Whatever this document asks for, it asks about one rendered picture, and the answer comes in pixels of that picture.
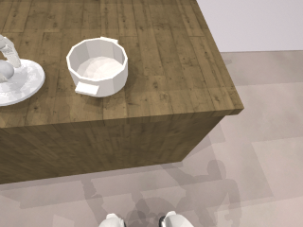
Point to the table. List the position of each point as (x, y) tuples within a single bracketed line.
[(177, 90)]

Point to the knob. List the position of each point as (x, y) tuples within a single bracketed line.
[(6, 69)]

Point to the robot left hand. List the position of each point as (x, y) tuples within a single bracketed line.
[(9, 52)]

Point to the lid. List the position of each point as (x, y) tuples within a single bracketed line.
[(24, 83)]

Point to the pot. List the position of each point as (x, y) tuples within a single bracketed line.
[(98, 67)]

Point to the robot right thigh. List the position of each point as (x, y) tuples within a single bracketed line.
[(175, 220)]

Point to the right robot shin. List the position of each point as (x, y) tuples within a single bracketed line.
[(170, 213)]

